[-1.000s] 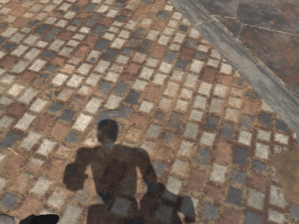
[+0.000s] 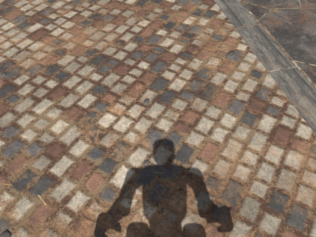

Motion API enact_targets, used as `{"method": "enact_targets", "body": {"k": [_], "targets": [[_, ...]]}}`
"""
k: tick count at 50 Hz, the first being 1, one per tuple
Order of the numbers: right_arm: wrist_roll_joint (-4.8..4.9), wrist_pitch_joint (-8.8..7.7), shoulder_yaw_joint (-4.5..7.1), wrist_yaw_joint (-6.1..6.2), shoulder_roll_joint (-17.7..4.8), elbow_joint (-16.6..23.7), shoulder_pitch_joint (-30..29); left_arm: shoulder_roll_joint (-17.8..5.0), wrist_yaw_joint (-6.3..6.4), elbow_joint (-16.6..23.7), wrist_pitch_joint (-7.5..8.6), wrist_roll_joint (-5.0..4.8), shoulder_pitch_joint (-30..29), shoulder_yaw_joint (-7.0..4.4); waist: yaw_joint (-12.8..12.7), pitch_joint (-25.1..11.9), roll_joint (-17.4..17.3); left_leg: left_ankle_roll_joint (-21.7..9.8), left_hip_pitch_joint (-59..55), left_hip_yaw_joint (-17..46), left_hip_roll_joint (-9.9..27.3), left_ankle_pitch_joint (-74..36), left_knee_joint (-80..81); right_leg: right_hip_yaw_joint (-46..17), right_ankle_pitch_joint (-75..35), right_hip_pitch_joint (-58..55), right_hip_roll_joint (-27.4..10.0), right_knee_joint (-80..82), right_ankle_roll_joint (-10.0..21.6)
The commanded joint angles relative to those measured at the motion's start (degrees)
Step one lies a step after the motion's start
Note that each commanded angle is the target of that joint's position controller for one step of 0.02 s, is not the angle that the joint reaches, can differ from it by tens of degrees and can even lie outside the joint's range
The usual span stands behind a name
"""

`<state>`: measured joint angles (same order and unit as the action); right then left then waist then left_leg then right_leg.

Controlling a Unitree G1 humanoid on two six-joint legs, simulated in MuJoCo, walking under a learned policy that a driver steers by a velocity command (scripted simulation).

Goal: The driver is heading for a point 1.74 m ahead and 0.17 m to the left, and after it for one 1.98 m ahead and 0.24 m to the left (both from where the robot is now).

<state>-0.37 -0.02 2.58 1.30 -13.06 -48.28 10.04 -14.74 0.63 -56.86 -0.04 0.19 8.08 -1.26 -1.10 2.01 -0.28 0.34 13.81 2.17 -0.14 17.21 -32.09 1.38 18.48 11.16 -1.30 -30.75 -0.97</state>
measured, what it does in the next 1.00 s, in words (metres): walks ahead: right foot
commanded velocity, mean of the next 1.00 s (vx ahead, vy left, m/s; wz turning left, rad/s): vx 0.32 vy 0.00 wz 0.00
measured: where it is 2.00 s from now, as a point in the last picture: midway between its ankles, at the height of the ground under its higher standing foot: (163, 171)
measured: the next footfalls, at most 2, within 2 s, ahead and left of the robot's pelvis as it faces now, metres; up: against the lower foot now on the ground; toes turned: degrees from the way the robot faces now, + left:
right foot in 0.84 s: +0.41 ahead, -0.12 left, +0.00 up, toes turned -2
left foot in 1.40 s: +0.71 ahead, +0.12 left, +0.00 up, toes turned +2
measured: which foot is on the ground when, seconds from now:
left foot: down 0.00-0.86, up 0.88-1.00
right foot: down 0.00-0.46, up 0.48-0.82, down 0.84-1.00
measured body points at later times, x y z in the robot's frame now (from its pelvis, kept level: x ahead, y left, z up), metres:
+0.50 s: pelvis +0.07 +0.02 -0.01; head +0.07 +0.03 +0.44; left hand +0.08 +0.29 -0.16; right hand +0.11 -0.25 -0.14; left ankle +0.01 +0.12 -0.73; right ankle -0.02 -0.12 -0.69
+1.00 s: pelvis +0.31 -0.04 +0.00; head +0.33 -0.04 +0.45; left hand +0.41 +0.23 -0.12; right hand +0.36 -0.31 -0.14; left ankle +0.23 +0.11 -0.64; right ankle +0.37 -0.12 -0.73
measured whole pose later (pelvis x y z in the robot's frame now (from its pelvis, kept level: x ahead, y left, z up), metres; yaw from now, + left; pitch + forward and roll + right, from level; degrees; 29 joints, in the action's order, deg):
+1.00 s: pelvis +0.31 -0.04 +0.00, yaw +0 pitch +0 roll -1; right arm 1.4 -5.6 2.8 0.7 -14.8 -55.4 16.1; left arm -14.4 -2.4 -53.7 5.2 0.1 9.9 -2.9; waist -0.3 2.3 -1.7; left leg -3.2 25.1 1.9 3.9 18.8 -69.1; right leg 4.0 7.7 17.8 3.1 -25.2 4.4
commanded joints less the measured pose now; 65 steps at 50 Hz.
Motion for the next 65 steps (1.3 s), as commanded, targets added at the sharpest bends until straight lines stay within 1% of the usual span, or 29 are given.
{"method": "enact_targets", "body": {"k": [1, 7, 9, 11, 15, 19, 21, 22, 23, 24, 25, 26, 27, 30, 33, 37, 40, 41, 42, 43, 44, 45, 46, 47, 49, 52, 55, 59, 65], "targets": [[0.03, -0.63, 1.58, 0.28, -6.8, 1.8, -0.4, -6.2, 0.45, 1.1, 0.20, -0.04, 0.4, -1.13, -0.1, -4.1, 0.0, -2.4, -3.5, 2.4, 2.9, -21.4, 3.8, -1.4, -14.3, 0.0, -1.6, 3.9, 1.1], [0.06, -0.42, 1.43, 0.54, -6.6, -1.3, -0.5, -6.1, 0.81, -0.7, 0.06, -0.01, 0.7, -1.07, -0.1, -2.8, -0.2, -2.0, -3.4, 1.7, 2.3, -18.1, 4.9, -1.3, -12.1, 0.4, -1.5, 4.9, 1.0], [0.42, -0.12, 1.52, 0.61, -6.5, -3.1, 1.0, -5.9, 0.88, -2.1, -0.14, -0.36, 2.5, -1.13, -0.1, -2.7, -0.1, -2.5, -2.7, 0.1, 0.5, -2.3, 5.0, -0.2, 2.5, 1.3, -0.2, 5.3, 1.9], [0.84, -0.26, 1.79, 0.73, -7.0, -3.5, 1.2, -6.7, 1.05, -1.7, 0.03, -0.96, 2.3, -1.41, 0.3, 2.3, 1.0, -3.9, 2.7, 0.4, -0.1, 17.9, 5.3, -2.1, 18.4, 5.9, -0.8, 6.0, 4.2], [1.69, -3.63, 1.52, 0.04, -5.5, -3.3, 0.2, -7.5, 0.77, -2.0, 3.01, -1.70, 6.8, -1.72, -1.0, 6.7, 2.8, -5.1, 10.1, 1.4, 0.8, 18.2, 1.8, -11.0, 23.9, 4.9, -5.8, 8.4, 8.7], [2.23, -6.22, 1.01, -1.36, -3.2, -2.4, -1.3, -10.5, -0.01, -2.5, 4.57, -2.00, 9.7, -2.71, 0.0, 6.0, 10.5, -5.5, 12.8, -3.4, -0.5, 6.6, -6.1, -27.2, 16.7, -0.1, -16.6, 15.3, 14.7], [2.29, -6.54, 1.72, -1.66, -4.6, -6.0, 7.1, -9.0, -0.36, -0.1, 4.56, -2.07, 4.1, -2.39, 4.7, 3.6, 8.0, -7.0, -0.5, -2.3, -0.3, 3.6, 2.0, -18.3, 3.9, 5.8, -12.2, 9.1, 10.8], [2.43, -6.75, 3.02, -1.65, -8.4, -8.8, 14.4, -7.2, -0.53, 2.6, 5.02, -2.09, -1.1, -1.84, 7.6, 2.2, -0.1, -9.4, -10.8, 6.5, 3.6, -0.5, 7.6, -7.9, -6.3, 13.4, -4.8, -2.9, 6.4], [2.34, -6.56, 5.04, -1.85, -14.7, -11.6, 23.1, -5.4, -0.45, 4.9, 6.28, -1.41, -3.0, -1.56, 9.8, -1.0, -14.9, -14.1, -25.8, 24.4, 12.8, -8.9, 13.9, 1.8, -7.7, 27.1, 2.9, -24.2, 1.5], [1.18, -6.74, 3.55, -2.36, -11.0, -11.2, 24.2, -5.8, -0.51, 5.0, 7.08, -1.33, -2.5, -1.70, 9.2, -2.3, -14.6, -17.0, -30.1, 34.2, 19.7, -18.4, 16.1, -2.9, 12.0, 36.8, 3.4, -35.5, 1.6], [0.53, -6.84, 2.29, -2.46, -7.6, -10.5, 20.7, -5.8, -1.06, 4.9, 7.30, -2.56, -1.4, -1.83, 6.4, -0.3, -8.0, -16.3, -29.4, 30.1, 20.1, -20.9, 14.4, -5.7, 12.3, 40.8, 0.2, -41.7, 3.3], [0.52, -6.78, 1.75, -2.50, -6.5, -9.5, 18.3, -4.9, -1.48, 4.7, 7.21, -3.32, -1.0, -1.61, 5.1, 0.5, -5.1, -15.4, -28.7, 24.8, 18.9, -22.1, 14.9, -5.3, 8.7, 43.2, -1.7, -43.6, 4.5], [0.85, -6.46, 1.22, -2.55, -6.0, -9.4, 17.1, -4.4, -1.69, 5.2, 7.17, -3.02, -2.2, -1.67, 4.5, 2.3, -2.7, -14.0, -27.1, 19.9, 17.8, -24.7, 16.1, -4.3, 5.0, 44.8, -3.6, -41.5, 5.0], [0.56, -5.14, 0.10, -1.67, -4.5, -9.3, 15.9, -2.5, -2.49, 6.4, 6.39, -1.77, -3.5, -1.60, 3.1, 3.1, -4.4, -11.4, -19.7, 10.9, 13.6, -25.7, 21.2, -1.2, -3.6, 38.3, -5.3, -31.6, 3.4], [0.37, -4.89, 0.36, -0.21, -7.3, -8.2, 13.8, -0.1, -2.77, 9.5, 5.88, -1.17, -10.7, -0.47, 3.7, 5.1, -4.0, -10.2, -8.0, 3.5, 9.3, -22.3, 25.4, 2.2, -14.4, 26.7, -2.3, -13.1, 1.3], [1.64, -5.63, 1.30, 0.21, -9.5, -10.0, 16.7, -3.2, -2.74, 12.2, 5.22, -1.92, -14.6, -0.95, 3.1, 6.3, -6.2, -9.8, -10.2, 3.1, 12.7, -20.7, 28.1, 1.0, -20.1, 19.8, -0.7, -1.8, 2.8], [1.17, -4.75, 1.98, 0.16, -10.4, -9.9, 14.9, -6.9, -2.80, 11.3, 5.39, -1.77, -8.4, -2.79, -1.4, 0.5, -7.0, -7.5, -17.6, 1.3, 14.2, -43.3, 17.9, 1.5, -16.7, 11.9, 1.5, -0.9, 5.9], [0.74, -4.08, 1.92, 0.14, -10.1, -9.7, 14.3, -8.5, -2.57, 9.0, 5.17, -1.86, -0.7, -3.99, -5.2, -4.4, -7.0, -6.4, -16.9, -0.4, 12.6, -51.0, 8.3, 2.7, -15.0, 2.7, 3.3, -1.4, 7.3], [0.27, -3.70, 1.47, 0.07, -9.2, -9.0, 14.0, -10.5, -2.21, 6.3, 4.79, -1.99, 8.5, -5.12, -9.1, -9.7, -6.0, -4.8, -9.7, -1.7, 10.1, -47.3, -4.5, 0.5, -14.2, -10.9, 1.2, -2.1, 9.0], [-0.21, -4.18, -0.25, -0.58, -2.9, -7.9, 20.5, -15.7, -1.89, 4.9, 4.64, -0.46, 16.2, -6.29, -7.0, -19.0, 6.7, -1.9, 10.9, -3.2, 2.8, -23.3, -27.6, -22.1, -5.0, -32.6, -13.7, -0.4, 16.6], [0.91, -5.66, -1.27, -1.09, 0.0, -8.8, 21.7, -13.7, -2.36, 4.1, 4.53, -0.69, 17.5, -5.44, -6.2, -25.6, 16.1, -1.2, 20.3, 2.8, -3.9, 13.7, -42.4, -46.4, 7.7, -36.3, -21.5, 13.6, 21.5], [2.57, -6.94, 0.28, -1.46, -5.8, -7.2, 16.1, -10.2, -2.61, 4.6, 5.06, -1.22, 12.0, -4.25, -5.7, -15.7, 11.7, -2.8, 26.5, 5.8, -0.2, 12.4, -48.2, -43.2, 13.3, -28.0, -19.3, 16.9, 18.4], [3.43, -7.54, 0.72, -1.40, -8.0, -5.3, 10.5, -8.0, -2.56, 5.9, 5.41, -1.02, 6.7, -3.57, -4.2, -8.5, 7.5, -4.1, 27.7, 3.9, 2.9, 7.7, -47.7, -34.6, 10.9, -18.3, -17.8, 18.0, 16.4], [2.85, -7.52, 0.93, -0.94, -7.9, -4.7, 8.2, -6.8, -2.82, 6.5, 5.89, -0.39, 2.2, -3.06, -1.9, -4.2, 2.8, -4.3, 25.0, 2.8, 5.8, 2.7, -43.9, -27.5, 4.3, -8.5, -15.8, 19.7, 15.2], [1.54, -5.91, 1.45, -0.24, -6.4, -5.3, 10.6, -4.6, -3.17, 6.5, 6.43, 0.54, -1.2, -2.38, 2.3, -2.7, 4.5, -4.3, 17.6, 3.2, 8.8, -1.2, -38.3, -18.9, -2.1, 1.7, -12.0, 22.3, 13.7], [1.14, -4.36, 1.52, 0.19, -5.1, -4.4, 9.0, -5.9, -2.65, 5.0, 6.67, 0.10, 1.3, -2.57, 3.1, -0.4, 4.3, -2.8, 18.6, 2.0, 9.8, -3.9, -32.2, -13.9, -4.3, 6.0, -10.9, 25.9, 15.0], [0.38, -4.41, 1.90, 0.22, -6.0, -2.0, 1.9, -8.1, -1.27, 3.9, 6.53, 0.07, 5.5, -3.06, 1.5, 1.1, 2.4, -0.8, 25.9, 1.9, 10.3, -13.3, -22.8, -12.2, -7.7, 2.5, -11.4, 27.1, 15.3], [0.70, -5.24, 1.41, -0.66, -4.7, 0.1, -5.9, -8.4, -0.35, 3.1, 5.91, -0.64, 9.7, -3.01, -1.0, 1.4, 2.4, 0.1, 24.7, -0.5, 8.0, -23.5, -8.7, -6.9, -12.5, -0.8, -9.4, 26.5, 13.1], [1.63, -5.97, 0.47, -2.70, -4.7, 3.4, -14.6, -9.2, -0.20, 0.7, 4.26, -1.23, 15.8, -3.48, -3.6, 3.2, 2.9, -0.9, 24.6, -1.5, 5.7, -19.7, 1.8, -6.0, -15.4, -11.5, -12.6, 21.9, 12.2]]}}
